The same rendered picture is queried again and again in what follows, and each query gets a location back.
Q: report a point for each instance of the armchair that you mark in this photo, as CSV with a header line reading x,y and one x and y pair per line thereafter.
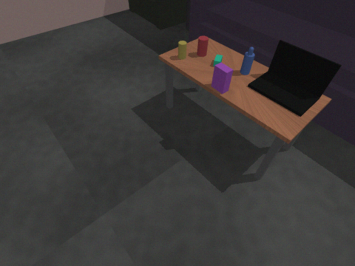
x,y
162,13

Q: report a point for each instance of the sofa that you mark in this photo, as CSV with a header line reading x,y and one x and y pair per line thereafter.
x,y
322,27

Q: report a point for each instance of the coffee table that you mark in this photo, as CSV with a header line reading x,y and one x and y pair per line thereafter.
x,y
281,122

